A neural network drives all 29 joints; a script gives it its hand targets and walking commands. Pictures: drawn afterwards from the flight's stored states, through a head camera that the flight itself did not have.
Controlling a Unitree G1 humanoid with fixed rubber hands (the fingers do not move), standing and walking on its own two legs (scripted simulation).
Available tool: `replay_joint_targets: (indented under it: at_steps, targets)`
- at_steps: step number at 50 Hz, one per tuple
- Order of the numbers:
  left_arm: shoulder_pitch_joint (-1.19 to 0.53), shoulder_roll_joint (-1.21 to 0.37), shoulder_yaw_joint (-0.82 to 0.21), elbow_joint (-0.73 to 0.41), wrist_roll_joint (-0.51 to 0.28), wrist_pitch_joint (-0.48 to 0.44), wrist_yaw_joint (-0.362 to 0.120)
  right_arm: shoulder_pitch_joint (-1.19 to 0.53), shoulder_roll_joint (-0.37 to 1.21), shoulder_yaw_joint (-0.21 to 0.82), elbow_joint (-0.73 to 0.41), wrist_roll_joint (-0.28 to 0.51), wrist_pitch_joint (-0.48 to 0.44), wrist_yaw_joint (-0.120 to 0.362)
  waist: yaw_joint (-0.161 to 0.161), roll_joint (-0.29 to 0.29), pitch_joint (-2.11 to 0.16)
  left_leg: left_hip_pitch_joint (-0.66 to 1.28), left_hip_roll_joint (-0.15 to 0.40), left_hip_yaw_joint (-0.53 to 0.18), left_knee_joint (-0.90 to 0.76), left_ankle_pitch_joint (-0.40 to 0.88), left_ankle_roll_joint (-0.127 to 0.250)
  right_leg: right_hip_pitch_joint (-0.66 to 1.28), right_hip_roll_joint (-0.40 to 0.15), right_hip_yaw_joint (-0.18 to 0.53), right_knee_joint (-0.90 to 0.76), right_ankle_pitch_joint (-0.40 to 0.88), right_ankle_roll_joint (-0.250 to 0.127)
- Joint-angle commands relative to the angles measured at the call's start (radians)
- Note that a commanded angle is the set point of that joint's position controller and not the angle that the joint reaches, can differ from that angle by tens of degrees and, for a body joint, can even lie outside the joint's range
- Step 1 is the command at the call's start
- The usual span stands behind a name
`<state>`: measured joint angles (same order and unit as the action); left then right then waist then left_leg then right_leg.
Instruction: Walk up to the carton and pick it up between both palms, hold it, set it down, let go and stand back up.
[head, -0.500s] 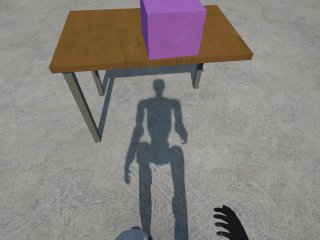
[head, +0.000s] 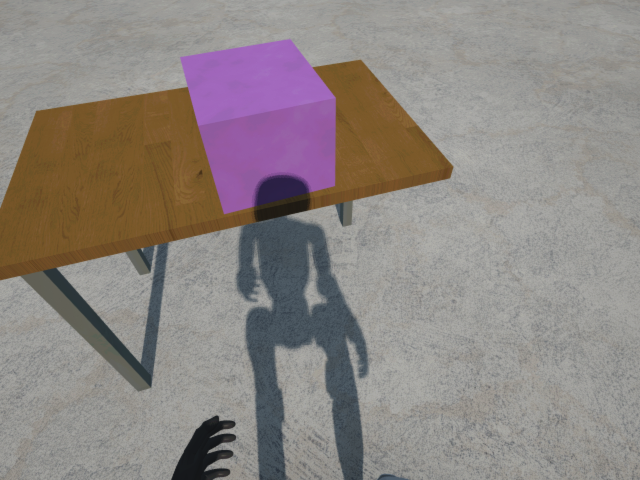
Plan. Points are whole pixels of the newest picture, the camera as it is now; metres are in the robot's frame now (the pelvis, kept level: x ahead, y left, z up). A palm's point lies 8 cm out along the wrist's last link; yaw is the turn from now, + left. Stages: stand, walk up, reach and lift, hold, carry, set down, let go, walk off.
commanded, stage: walk up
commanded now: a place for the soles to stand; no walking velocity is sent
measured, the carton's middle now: (258, 122) +0.79 +0.10 +0.03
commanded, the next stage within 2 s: none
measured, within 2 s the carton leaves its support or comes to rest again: neither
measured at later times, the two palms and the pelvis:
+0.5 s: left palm out of the picture +0.16 +0.30 -0.13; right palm (387, 339) +0.34 -0.11 -0.08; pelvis +0.18 +0.07 +0.00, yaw +6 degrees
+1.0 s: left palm (174, 305) +0.43 +0.24 -0.09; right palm (418, 342) +0.35 -0.17 -0.12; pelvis +0.29 +0.05 +0.01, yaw +3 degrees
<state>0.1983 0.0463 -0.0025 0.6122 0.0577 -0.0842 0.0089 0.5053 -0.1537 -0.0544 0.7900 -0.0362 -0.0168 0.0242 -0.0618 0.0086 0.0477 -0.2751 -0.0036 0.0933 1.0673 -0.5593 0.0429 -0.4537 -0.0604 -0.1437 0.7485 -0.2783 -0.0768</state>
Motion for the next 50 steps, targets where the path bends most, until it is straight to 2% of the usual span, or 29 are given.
replay_joint_targets:
  at_steps: [1, 3, 6, 9, 12, 15, 17, 18, 19, 20, 21, 22, 23, 24, 26, 29, 32, 35, 37, 39, 40, 41, 42, 43, 44, 45, 46, 48, 50]
  targets:
    - [0.181, 0.214, 0.082, -0.069, -0.022, -0.022, 0.054, -0.117, -0.095, -0.015, -0.183, 0.01, -0.013, 0.008, 0.123, -0.074, -0.041, -0.462, 0.041, -0.126, 0.299, 0.113, -0.038, 0.348, -0.344, 0.465, -0.482, -0.089, -0.132]
    - [0.135, 0.158, 0.058, -0.048, -0.017, -0.037, 0.037, -0.072, -0.08, -0.016, -0.154, 0.003, -0.009, 0.009, 0.074, -0.127, -0.035, -0.367, 0.055, -0.122, 0.238, 0.162, -0.06, 0.245, -0.274, 0.318, -0.499, 0.025, -0.094]
    - [0.167, 0.152, 0.063, 0.01, -0.017, -0.055, 0.026, -0.085, -0.033, -0.001, -0.134, -0.007, -0.012, 0.014, 0.058, -0.101, -0.021, -0.369, 0.062, -0.099, 0.185, 0.237, -0.091, 0.211, -0.25, 0.218, -0.504, 0.137, -0.123]
    - [0.189, 0.146, 0.069, 0.052, -0.022, -0.057, 0.023, -0.176, -0.003, 0.015, -0.144, -0.012, -0.017, 0.017, 0.065, -0.11, 0.012, -0.409, 0.092, -0.076, 0.006, 0.341, -0.097, 0.217, -0.223, 0.14, -0.502, 0.132, -0.114]
    - [0.194, 0.184, 0.078, 0.063, -0.023, -0.047, 0.009, -0.256, 0.028, 0.038, -0.172, -0.008, -0.031, 0.027, 0.085, -0.149, -0.001, -0.312, 0.088, -0.026, -0.237, 0.387, -0.076, 0.211, -0.175, 0.055, -0.471, 0.121, -0.086]
    - [0.222, 0.253, 0.1, 0.066, -0.027, -0.029, -0.003, -0.303, 0.019, 0.031, -0.211, -0.014, -0.043, 0.025, 0.103, -0.147, -0.015, -0.206, 0.068, 0.014, -0.35, 0.317, -0.034, 0.229, -0.214, 0.079, -0.455, 0.082, -0.102]
    - [0.217, 0.266, 0.099, 0.061, -0.025, -0.011, -0.006, -0.25, 0.0, 0.013, -0.223, -0.023, -0.05, 0.015, 0.072, -0.095, -0.01, -0.112, 0.065, 0.014, -0.424, 0.29, 0.002, 0.226, -0.246, 0.098, -0.401, 0.06, -0.094]
    - [0.208, 0.257, 0.09, 0.062, -0.027, 0.0, -0.009, -0.171, -0.016, -0.001, -0.217, -0.027, -0.058, 0.006, 0.03, -0.036, -0.024, -0.001, 0.051, 0.014, -0.487, 0.311, 0.017, 0.19, -0.219, 0.075, -0.295, 0.057, -0.078]
    - [0.24, 0.216, 0.07, 0.071, -0.027, 0.009, -0.018, -0.06, -0.063, -0.028, -0.192, -0.033, -0.066, -0.005, -0.01, 0.074, -0.085, 0.147, 0.033, -0.018, -0.514, 0.305, 0.032, 0.152, -0.147, 0.019, -0.081, 0.093, -0.047]
    - [0.282, 0.151, 0.037, 0.068, -0.025, 0.016, -0.03, 0.039, -0.126, -0.054, -0.19, -0.056, -0.073, -0.018, -0.04, 0.243, -0.189, 0.3, 0.227, -0.272, -0.553, 0.199, 0.059, 0.019, -0.066, -0.04, 0.228, -0.125, 0.005]
    - [0.273, 0.171, 0.042, -0.001, -0.027, 0.031, -0.037, 0.051, -0.221, -0.086, -0.232, -0.044, -0.077, -0.039, -0.049, 0.285, -0.15, 0.342, 0.427, -0.708, -0.735, 0.115, 0.152, -0.211, 0.069, 0.011, 0.453, -0.345, 0.052]
    - [0.168, 0.23, 0.063, -0.03, -0.009, 0.05, -0.035, 0.055, -0.201, -0.089, -0.236, -0.006, -0.068, -0.057, -0.08, 0.119, -0.129, 0.273, 0.463, -0.797, -0.818, 0.088, 0.183, -0.24, 0.03, 0.115, 0.552, -0.325, 0.062]
    - [0.131, 0.223, 0.061, -0.041, -0.011, 0.056, -0.037, 0.004, -0.171, -0.067, -0.249, 0.013, -0.066, -0.065, -0.049, 0.094, -0.054, 0.209, 0.427, -0.658, -0.807, 0.186, 0.142, -0.256, 0.008, 0.163, 0.589, -0.242, 0.067]
    - [0.14, 0.196, 0.052, -0.032, -0.027, 0.055, -0.037, -0.04, -0.161, -0.059, -0.261, 0.009, -0.07, -0.07, -0.026, 0.111, -0.021, 0.166, 0.405, -0.529, -0.778, 0.289, 0.131, -0.263, -0.006, 0.161, 0.611, -0.203, 0.072]
    - [0.185, 0.196, 0.053, 0.011, -0.032, 0.055, -0.034, -0.124, -0.097, -0.035, -0.268, 0.005, -0.085, -0.062, 0.039, 0.15, -0.02, 0.054, 0.318, -0.346, -0.799, 0.373, 0.099, -0.168, -0.036, 0.168, 0.523, -0.129, 0.086]
    - [0.199, 0.171, 0.05, 0.045, -0.019, 0.055, -0.036, -0.099, -0.061, -0.028, -0.232, -0.009, -0.106, -0.051, 0.054, 0.088, -0.042, 0.046, 0.298, -0.27, -0.803, 0.512, 0.131, -0.144, -0.019, 0.146, 0.506, -0.068, 0.113]
    - [0.122, 0.132, 0.038, 0.041, -0.01, 0.058, -0.036, -0.075, -0.052, -0.033, -0.193, -0.003, -0.115, -0.055, 0.052, 0.075, -0.009, 0.066, 0.286, -0.207, -0.807, 0.559, 0.144, -0.208, -0.029, 0.137, 0.397, 0.005, 0.124]
    - [0.038, 0.08, 0.014, 0.03, -0.019, 0.05, -0.031, -0.094, -0.047, -0.025, -0.179, -0.001, -0.105, -0.053, 0.046, 0.111, -0.006, 0.046, 0.222, -0.078, -0.737, 0.76, 0.119, -0.126, -0.015, 0.085, 0.144, 0.072, 0.117]
    - [0.006, 0.06, 0.002, 0.033, -0.023, 0.043, -0.024, -0.088, -0.085, -0.033, -0.18, 0.005, -0.092, -0.049, 0.029, 0.145, -0.029, 0.049, 0.198, -0.037, -0.671, 0.848, 0.108, -0.034, 0.026, 0.038, 0.002, 0.103, 0.1]
    - [0.01, 0.072, 0.011, 0.03, -0.015, 0.042, -0.018, -0.065, -0.123, -0.045, -0.183, 0.008, -0.08, -0.046, 0.023, 0.127, -0.067, 0.057, 0.237, -0.074, -0.622, 0.793, 0.103, 0.057, 0.044, 0.026, -0.074, 0.114, 0.064]
    - [0.047, 0.081, 0.021, 0.027, -0.014, 0.034, -0.012, -0.088, -0.131, -0.041, -0.182, 0.014, -0.07, -0.045, 0.052, 0.105, -0.079, 0.025, 0.225, -0.074, -0.569, 0.728, 0.092, 0.15, 0.042, 0.041, -0.161, 0.177, 0.044]
    - [0.087, 0.122, 0.033, 0.039, -0.012, 0.028, -0.005, -0.106, -0.113, -0.026, -0.186, 0.024, -0.062, -0.044, 0.078, 0.016, -0.083, -0.022, 0.208, -0.08, -0.503, 0.717, 0.063, 0.262, 0.036, 0.063, -0.268, 0.299, 0.023]
    - [0.142, 0.174, 0.052, 0.049, -0.002, 0.022, 0.003, -0.074, -0.083, -0.007, -0.178, 0.033, -0.061, -0.036, 0.095, -0.07, -0.137, -0.071, 0.161, -0.051, -0.387, 0.62, 0.031, 0.387, -0.033, 0.133, -0.286, 0.442, -0.001]
    - [0.203, 0.219, 0.072, 0.048, 0.02, 0.018, 0.006, -0.018, -0.032, 0.018, -0.182, 0.031, -0.056, -0.032, 0.102, -0.199, -0.245, -0.168, 0.108, -0.005, -0.194, 0.239, -0.01, 0.523, -0.247, 0.363, -0.255, 0.562, -0.068]
    - [0.165, 0.241, 0.084, 0.035, -0.019, 0.024, 0.009, 0.013, -0.015, 0.031, -0.19, 0.036, -0.027, -0.047, 0.088, -0.209, -0.254, -0.134, 0.031, -0.026, -0.067, -0.126, -0.046, 0.421, -0.366, 0.515, -0.33, 0.525, -0.218]
    - [0.101, 0.206, 0.08, 0.017, -0.059, 0.035, 0.015, -0.066, -0.055, 0.018, -0.184, 0.015, 0.001, -0.056, 0.104, -0.151, -0.229, -0.14, 0.04, -0.064, -0.028, -0.162, -0.057, 0.334, -0.356, 0.528, -0.394, 0.348, -0.246]
    - [0.071, 0.176, 0.067, 0.003, -0.065, 0.044, 0.025, -0.114, -0.062, 0.015, -0.194, 0.006, 0.015, -0.055, 0.111, -0.136, -0.164, -0.16, 0.04, -0.082, -0.022, -0.14, -0.071, 0.284, -0.305, 0.458, -0.424, 0.316, -0.217]
    - [0.003, 0.171, 0.056, -0.008, -0.043, 0.057, 0.035, -0.109, -0.046, 0.022, -0.175, 0.019, 0.025, -0.053, 0.071, -0.155, -0.118, -0.149, 0.05, -0.084, -0.049, -0.097, -0.094, 0.219, -0.23, 0.356, -0.405, 0.341, -0.171]
    - [-0.032, 0.17, 0.053, -0.011, -0.036, 0.065, 0.029, -0.079, -0.036, 0.027, -0.157, 0.017, 0.023, -0.054, 0.051, -0.154, -0.151, -0.106, 0.038, -0.058, -0.076, -0.044, -0.107, 0.196, -0.186, 0.285, -0.374, 0.361, -0.163]
